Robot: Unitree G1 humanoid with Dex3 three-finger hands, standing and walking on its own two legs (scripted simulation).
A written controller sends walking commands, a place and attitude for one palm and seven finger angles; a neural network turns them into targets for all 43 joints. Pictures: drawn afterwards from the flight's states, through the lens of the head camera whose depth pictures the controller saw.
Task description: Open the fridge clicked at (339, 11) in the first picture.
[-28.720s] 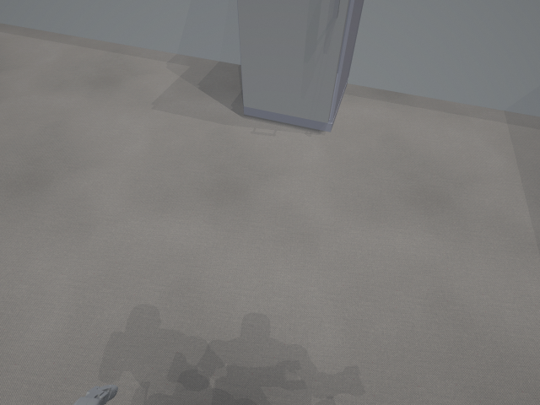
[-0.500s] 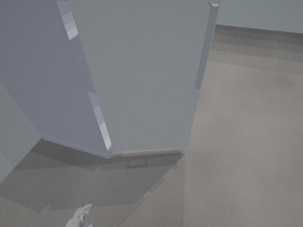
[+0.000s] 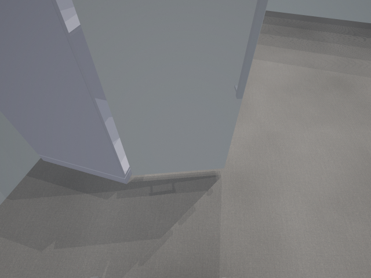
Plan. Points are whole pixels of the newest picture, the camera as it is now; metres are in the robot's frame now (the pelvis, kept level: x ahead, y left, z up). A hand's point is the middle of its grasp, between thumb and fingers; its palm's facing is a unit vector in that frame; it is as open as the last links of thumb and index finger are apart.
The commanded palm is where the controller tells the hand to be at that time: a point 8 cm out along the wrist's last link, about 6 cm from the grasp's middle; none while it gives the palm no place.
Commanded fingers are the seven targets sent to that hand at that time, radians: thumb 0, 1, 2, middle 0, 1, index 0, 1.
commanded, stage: let the arm hang, fingers relaxed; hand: right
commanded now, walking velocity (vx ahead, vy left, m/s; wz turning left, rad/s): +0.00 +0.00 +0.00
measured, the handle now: (247, 49) +0.76 -0.14 +0.11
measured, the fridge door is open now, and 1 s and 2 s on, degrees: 68 68 68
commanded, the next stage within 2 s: look to check the result in 0.78 s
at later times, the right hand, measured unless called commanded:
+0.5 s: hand out of the picture +0.04 -0.20 -0.16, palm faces -0.02 +0.98 -0.18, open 7.4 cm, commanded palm none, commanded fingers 0.00 -0.90 -0.90 0.20 0.30 0.20 0.30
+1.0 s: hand out of the picture +0.02 -0.20 -0.16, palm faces -0.03 +0.98 -0.18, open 7.4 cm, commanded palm none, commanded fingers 0.00 -0.90 -0.90 0.20 0.30 0.20 0.30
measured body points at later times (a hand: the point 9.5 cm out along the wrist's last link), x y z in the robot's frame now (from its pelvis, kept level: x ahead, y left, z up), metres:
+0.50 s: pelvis +0.02 -0.02 +0.02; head +0.03 -0.03 +0.47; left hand +0.03 +0.20 -0.14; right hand +0.04 -0.25 -0.14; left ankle +0.01 +0.11 -0.72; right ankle +0.02 -0.11 -0.72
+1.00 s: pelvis +0.02 -0.03 +0.02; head +0.04 -0.03 +0.47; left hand +0.00 +0.19 -0.14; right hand +0.02 -0.25 -0.15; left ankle +0.01 +0.11 -0.72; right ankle +0.02 -0.11 -0.72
